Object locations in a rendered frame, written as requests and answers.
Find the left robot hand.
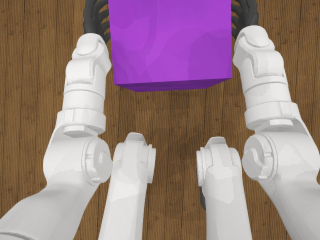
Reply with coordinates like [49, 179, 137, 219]
[82, 0, 111, 44]

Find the right robot foot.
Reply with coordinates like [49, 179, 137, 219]
[196, 165, 206, 211]

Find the right robot hand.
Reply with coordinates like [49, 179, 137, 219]
[231, 0, 259, 41]

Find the robot right upper arm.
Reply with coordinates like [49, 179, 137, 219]
[241, 131, 320, 240]

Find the carton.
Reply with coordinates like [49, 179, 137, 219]
[108, 0, 232, 92]

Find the robot right thigh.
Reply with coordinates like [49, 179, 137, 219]
[196, 143, 253, 240]

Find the robot left forearm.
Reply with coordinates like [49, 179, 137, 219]
[43, 33, 112, 176]

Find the robot right forearm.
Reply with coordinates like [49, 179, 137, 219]
[232, 25, 320, 170]

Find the robot left upper arm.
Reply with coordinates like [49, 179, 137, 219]
[0, 136, 113, 240]

